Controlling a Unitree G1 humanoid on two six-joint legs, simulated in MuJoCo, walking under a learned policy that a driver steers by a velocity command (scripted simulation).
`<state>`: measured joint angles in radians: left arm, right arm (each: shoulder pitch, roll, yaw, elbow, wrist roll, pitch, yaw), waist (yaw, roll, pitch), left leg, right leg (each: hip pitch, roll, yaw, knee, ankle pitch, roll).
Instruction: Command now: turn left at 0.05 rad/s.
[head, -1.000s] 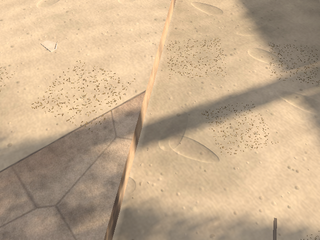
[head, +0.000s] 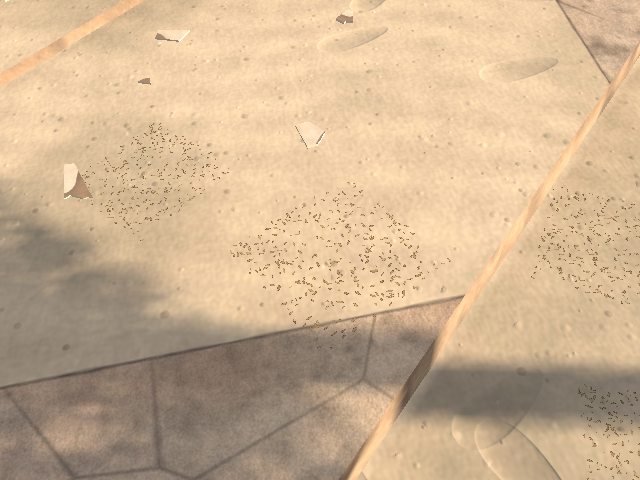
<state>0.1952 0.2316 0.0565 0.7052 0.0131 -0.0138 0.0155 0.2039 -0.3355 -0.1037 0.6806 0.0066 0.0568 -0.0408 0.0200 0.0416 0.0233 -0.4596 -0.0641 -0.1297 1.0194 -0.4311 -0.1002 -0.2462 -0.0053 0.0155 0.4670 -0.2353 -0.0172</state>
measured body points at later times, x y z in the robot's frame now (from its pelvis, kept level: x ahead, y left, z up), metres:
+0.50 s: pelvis -0.02 -0.04 -0.02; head +0.01 -0.07 +0.43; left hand +0.18 +0.22 -0.10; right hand +0.06 -0.35 -0.13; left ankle -0.04 +0.13 -0.70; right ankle -0.03 -0.13 -0.74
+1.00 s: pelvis -0.01 -0.04 -0.01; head +0.00 -0.04 +0.44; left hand +0.23 +0.12 -0.10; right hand +0.00 -0.34 -0.11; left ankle +0.04 +0.09 -0.74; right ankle -0.03 -0.13 -0.74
